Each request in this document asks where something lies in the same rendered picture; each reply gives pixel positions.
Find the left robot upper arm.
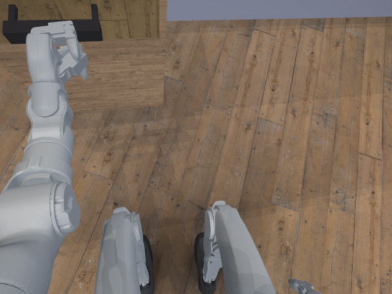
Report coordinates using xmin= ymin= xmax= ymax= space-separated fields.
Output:
xmin=0 ymin=181 xmax=80 ymax=294

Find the drawer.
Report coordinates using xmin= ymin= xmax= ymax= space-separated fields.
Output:
xmin=0 ymin=0 xmax=160 ymax=43

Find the left robot forearm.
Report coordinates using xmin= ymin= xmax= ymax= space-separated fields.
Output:
xmin=0 ymin=81 xmax=74 ymax=195

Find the left robot foot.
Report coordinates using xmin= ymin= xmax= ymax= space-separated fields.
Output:
xmin=140 ymin=235 xmax=155 ymax=294

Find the cabinet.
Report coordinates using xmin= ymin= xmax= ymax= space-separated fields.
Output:
xmin=0 ymin=0 xmax=167 ymax=113

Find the right robot hand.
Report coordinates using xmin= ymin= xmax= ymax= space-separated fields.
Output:
xmin=288 ymin=279 xmax=321 ymax=294

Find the handle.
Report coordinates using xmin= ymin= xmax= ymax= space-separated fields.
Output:
xmin=2 ymin=4 xmax=103 ymax=44

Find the robot right thigh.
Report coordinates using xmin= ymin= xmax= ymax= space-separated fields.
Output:
xmin=205 ymin=205 xmax=276 ymax=294

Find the left robot hand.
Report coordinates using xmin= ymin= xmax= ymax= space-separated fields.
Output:
xmin=26 ymin=20 xmax=89 ymax=87

